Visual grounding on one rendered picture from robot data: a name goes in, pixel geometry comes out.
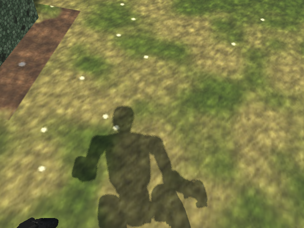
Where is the robot left hand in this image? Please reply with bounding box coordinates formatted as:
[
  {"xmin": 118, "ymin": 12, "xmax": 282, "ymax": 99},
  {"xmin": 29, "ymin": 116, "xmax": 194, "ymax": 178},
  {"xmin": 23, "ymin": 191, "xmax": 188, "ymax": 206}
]
[{"xmin": 17, "ymin": 218, "xmax": 59, "ymax": 228}]

